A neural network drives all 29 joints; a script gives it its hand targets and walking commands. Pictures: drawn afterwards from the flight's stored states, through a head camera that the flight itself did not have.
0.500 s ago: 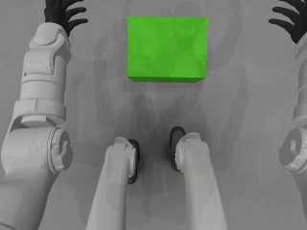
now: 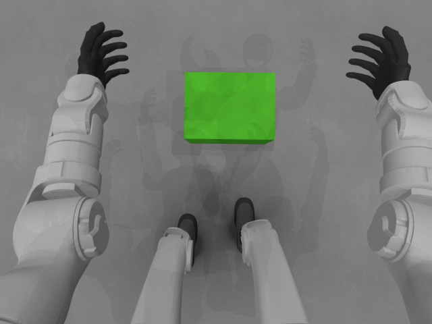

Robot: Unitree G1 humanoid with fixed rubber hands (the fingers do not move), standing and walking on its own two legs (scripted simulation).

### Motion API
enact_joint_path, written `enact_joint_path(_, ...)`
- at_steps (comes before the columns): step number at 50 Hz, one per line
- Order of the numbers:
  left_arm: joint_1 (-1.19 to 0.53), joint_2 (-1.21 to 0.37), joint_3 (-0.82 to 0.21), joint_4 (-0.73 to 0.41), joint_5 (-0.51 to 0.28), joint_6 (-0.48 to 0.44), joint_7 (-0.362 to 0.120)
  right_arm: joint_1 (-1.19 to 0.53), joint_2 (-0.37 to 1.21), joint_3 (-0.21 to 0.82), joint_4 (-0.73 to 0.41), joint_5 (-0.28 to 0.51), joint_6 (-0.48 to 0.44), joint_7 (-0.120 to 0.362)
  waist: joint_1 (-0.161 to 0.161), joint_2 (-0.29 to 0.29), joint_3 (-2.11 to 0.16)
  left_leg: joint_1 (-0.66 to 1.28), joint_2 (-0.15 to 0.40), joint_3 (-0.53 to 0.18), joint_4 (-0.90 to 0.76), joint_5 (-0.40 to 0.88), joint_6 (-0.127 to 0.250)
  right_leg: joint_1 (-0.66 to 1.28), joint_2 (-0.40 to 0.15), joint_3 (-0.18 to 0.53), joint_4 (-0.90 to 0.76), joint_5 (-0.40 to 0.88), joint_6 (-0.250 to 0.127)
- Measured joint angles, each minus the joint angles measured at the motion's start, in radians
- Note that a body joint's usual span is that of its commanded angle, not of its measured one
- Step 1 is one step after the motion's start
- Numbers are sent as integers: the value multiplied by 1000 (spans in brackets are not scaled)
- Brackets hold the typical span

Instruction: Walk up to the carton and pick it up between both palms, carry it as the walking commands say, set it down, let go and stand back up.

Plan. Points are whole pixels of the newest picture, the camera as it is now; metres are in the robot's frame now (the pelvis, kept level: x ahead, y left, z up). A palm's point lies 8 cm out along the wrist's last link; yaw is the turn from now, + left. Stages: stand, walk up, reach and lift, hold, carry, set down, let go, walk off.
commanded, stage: let go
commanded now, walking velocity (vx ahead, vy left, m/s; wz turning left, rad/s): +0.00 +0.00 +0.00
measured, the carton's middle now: (228, 111) +0.54 -0.05 -0.58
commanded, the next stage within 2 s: stand in 1.22 s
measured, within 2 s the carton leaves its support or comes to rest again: neither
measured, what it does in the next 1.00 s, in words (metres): rises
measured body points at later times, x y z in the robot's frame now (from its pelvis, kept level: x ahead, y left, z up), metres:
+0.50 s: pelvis +0.05 +0.01 +0.08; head +0.21 +0.00 +0.50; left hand +0.36 +0.23 -0.02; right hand +0.32 -0.25 -0.02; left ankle +0.03 +0.12 -0.64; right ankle +0.09 -0.10 -0.64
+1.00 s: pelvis +0.08 +0.02 +0.10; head +0.09 +0.02 +0.55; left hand +0.26 +0.25 +0.03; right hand +0.24 -0.22 +0.03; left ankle +0.04 +0.12 -0.64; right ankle +0.09 -0.10 -0.64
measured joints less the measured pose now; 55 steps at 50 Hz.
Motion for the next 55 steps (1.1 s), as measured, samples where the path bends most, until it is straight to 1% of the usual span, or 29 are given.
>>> enact_joint_path(2,38,-12,-12,-32,10,-5,7,44,10,3,-37,-12,-6,-3,3,-1,3,15,-1,-3,-19,5,0,16,-1,-2,-19,3,0)
enact_joint_path(5,157,-26,-58,-122,9,-11,17,162,27,25,-127,-24,-13,-8,8,-6,0,55,1,-5,-56,12,1,58,0,-3,-56,9,1)
enact_joint_path(8,308,-33,-102,-216,-9,-14,22,300,35,55,-207,-7,-15,-11,12,-13,-4,120,3,-4,-99,16,5,121,2,0,-97,12,3)
enact_joint_path(11,448,-35,-135,-276,-30,-22,19,425,35,90,-257,23,-23,-8,16,-17,-9,204,6,-3,-143,18,9,205,4,3,-139,14,6)
enact_joint_path(16,625,-44,-160,-292,-45,-58,0,596,53,142,-278,49,-55,-8,16,-15,-15,376,9,-5,-217,21,15,378,7,4,-213,14,12)
enact_joint_path(20,726,-57,-166,-273,-37,-96,-14,723,88,178,-291,41,-88,-20,14,-9,-14,515,13,-11,-264,18,19,520,9,1,-264,12,16)
enact_joint_path(25,858,-75,-181,-275,-25,-135,-19,889,137,224,-333,29,-120,-40,14,-4,-1,688,15,-12,-321,15,26,695,12,1,-323,7,22)
enact_joint_path(30,1017,-80,-219,-319,-31,-152,-21,1058,167,272,-405,30,-129,-55,12,-1,32,880,15,-10,-392,16,35,882,10,6,-385,4,29)
enact_joint_path(36,1184,-80,-262,-387,-32,-150,-22,1222,176,302,-474,20,-121,-63,19,3,64,1092,17,-9,-480,25,42,1092,12,11,-467,8,34)
enact_joint_path(40,1265,-84,-275,-426,-22,-138,-27,1297,178,310,-511,13,-106,-62,24,4,78,1198,19,-8,-519,27,45,1196,13,13,-503,10,36)
enact_joint_path(43,1291,-83,-285,-445,-19,-115,-33,1317,183,307,-530,10,-79,-58,28,2,98,1259,20,-6,-529,24,47,1255,14,16,-509,5,37)
enact_joint_path(49,1280,-82,-288,-448,-9,-64,-38,1301,187,305,-539,7,-27,-53,33,-2,130,1333,22,-4,-526,13,46,1323,16,17,-496,-9,36)
enact_joint_path(55,1265,-81,-287,-437,-4,-38,-37,1293,184,308,-538,8,-2,-57,33,-1,142,1364,24,-11,-528,12,43,1354,18,11,-495,-14,31)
